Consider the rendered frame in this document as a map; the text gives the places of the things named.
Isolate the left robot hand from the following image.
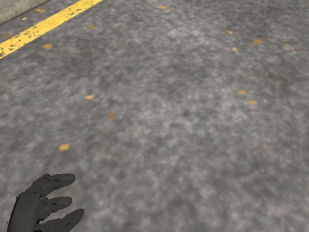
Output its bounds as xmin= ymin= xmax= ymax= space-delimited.
xmin=6 ymin=173 xmax=85 ymax=232

